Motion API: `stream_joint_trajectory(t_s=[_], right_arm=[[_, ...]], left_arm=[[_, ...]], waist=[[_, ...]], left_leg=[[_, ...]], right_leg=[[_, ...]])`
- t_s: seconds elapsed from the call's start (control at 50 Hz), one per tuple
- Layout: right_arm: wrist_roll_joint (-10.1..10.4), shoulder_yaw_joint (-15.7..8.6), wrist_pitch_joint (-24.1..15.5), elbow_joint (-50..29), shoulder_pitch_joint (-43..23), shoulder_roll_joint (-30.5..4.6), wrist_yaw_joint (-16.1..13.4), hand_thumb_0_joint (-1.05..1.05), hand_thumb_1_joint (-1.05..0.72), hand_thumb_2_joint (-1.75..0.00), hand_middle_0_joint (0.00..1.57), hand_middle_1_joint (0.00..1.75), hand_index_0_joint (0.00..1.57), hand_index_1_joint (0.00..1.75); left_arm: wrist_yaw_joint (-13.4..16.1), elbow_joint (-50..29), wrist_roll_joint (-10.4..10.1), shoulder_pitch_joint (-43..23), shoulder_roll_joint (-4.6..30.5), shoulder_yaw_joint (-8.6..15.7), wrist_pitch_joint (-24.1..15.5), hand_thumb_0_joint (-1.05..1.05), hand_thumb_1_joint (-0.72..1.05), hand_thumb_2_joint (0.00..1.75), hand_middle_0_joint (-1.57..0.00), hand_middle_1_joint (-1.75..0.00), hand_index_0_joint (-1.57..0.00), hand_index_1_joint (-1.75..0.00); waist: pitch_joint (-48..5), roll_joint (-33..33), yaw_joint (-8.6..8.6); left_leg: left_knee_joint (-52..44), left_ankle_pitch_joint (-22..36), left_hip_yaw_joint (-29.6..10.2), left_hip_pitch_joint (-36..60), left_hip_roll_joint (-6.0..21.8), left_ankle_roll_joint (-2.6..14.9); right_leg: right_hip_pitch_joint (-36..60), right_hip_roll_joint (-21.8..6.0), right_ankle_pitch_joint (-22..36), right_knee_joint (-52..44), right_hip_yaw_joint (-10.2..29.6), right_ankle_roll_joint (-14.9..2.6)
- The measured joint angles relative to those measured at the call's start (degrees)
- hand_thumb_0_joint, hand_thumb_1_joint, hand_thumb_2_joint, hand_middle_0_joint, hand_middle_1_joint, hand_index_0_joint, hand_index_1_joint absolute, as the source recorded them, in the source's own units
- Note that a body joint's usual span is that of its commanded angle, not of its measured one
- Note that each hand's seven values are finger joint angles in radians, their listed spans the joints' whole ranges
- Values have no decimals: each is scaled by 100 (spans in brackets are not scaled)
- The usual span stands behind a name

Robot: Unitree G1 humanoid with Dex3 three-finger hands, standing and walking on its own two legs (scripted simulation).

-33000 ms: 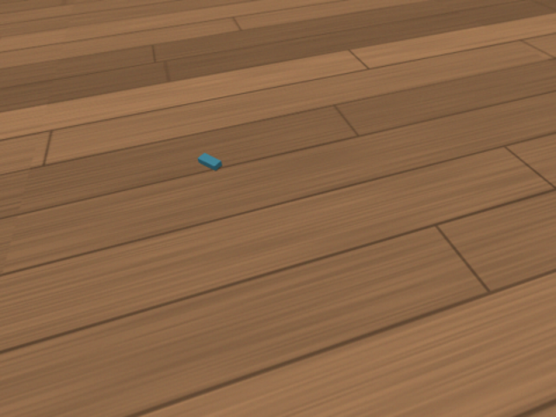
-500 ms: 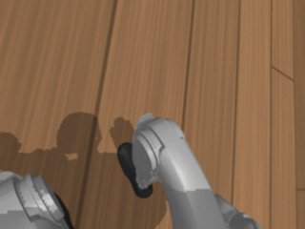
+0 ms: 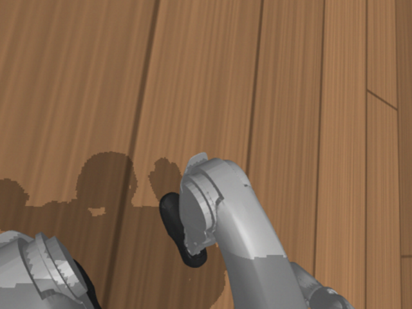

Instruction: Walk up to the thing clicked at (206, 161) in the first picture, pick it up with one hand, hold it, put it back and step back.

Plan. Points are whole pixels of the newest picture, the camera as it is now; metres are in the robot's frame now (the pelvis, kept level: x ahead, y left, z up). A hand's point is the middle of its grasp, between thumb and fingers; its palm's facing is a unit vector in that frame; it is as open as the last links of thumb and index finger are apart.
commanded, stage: close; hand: left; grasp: from above
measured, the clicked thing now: out of the picture +0.48 +0.39 -0.29
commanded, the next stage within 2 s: settle in 0.70 s
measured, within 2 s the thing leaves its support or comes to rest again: leaves its support in 1.10 s
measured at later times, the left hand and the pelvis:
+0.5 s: hand out of the picture +0.46 +0.39 -0.25, palm faces -0.44 -0.18 -0.88, open 9.3 cm; pelvis +0.00 +0.00 +0.00, yaw +0 degrees
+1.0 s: hand out of the picture +0.46 +0.39 -0.25, palm faces -0.43 -0.18 -0.88, open 8.6 cm; pelvis +0.00 +0.00 +0.00, yaw +0 degrees
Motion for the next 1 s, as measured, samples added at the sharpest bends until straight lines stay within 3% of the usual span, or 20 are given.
stream_joint_trajectory(t_s=[0.22, 0.3, 0.44, 0.62, 0.84, 1.0], right_arm=[[-27, -29, -16, 18, 1, -24, 1, 0, -89, -89, 20, 30, 20, 29], [-18, -59, -42, 48, -27, -5, 9, 0, -89, -89, 20, 30, 20, 29], [10, -74, -58, 38, -24, 1, 20, 0, -89, -89, 20, 30, 20, 29], [-9, -85, -3, -12, 21, 2, 18, 0, -89, -89, 20, 30, 20, 29], [1, -153, -2, -2, 29, -38, 30, 0, -89, -89, 20, 30, 20, 29], [24, -229, 7, -18, 80, -24, 37, 0, -90, -90, 20, 30, 20, 29]], left_arm=[[100, -123, 114, 71, -46, 80, -123, 1, 8, 53, -47, -67, -50, -64], [156, -7, 65, 14, -25, 26, -45, 0, 12, 50, -50, -64, -53, -61], [55, 13, 2, -16, -25, -2, 38, 1, 19, 45, -56, -58, -59, -55], [6, -136, 111, 31, -43, 139, -70, 1, 29, 39, -64, -53, -67, -50], [49, -106, 97, 15, -59, 97, -27, 1, 31, 31, -68, -46, -72, -43], [-81, -221, 140, 8, -132, 178, 48, 1, 30, 28, -72, -43, -75, -40]], waist=[[-3, -32, 56], [-34, -10, 27], [-42, 25, 12], [-6, 16, 47], [-43, 5, 37], [-99, 28, 51]], left_leg=[[9, 0, -3, 23, 9, -11], [13, -6, 3, 7, 5, -3], [5, -12, 20, -24, 3, 8], [-16, -31, 1, 1, -3, -13], [-13, -23, 8, 0, 0, -13], [-38, -18, 38, -19, 0, -8]], right_leg=[[8, 0, 12, 12, -5, -36], [-4, -6, 2, 19, 4, 15], [-27, -16, -12, 13, 12, 9], [-2, -30, -28, -9, -11, -23], [-11, -33, -17, 2, -3, -7], [-31, -48, -24, -8, 12, -40]])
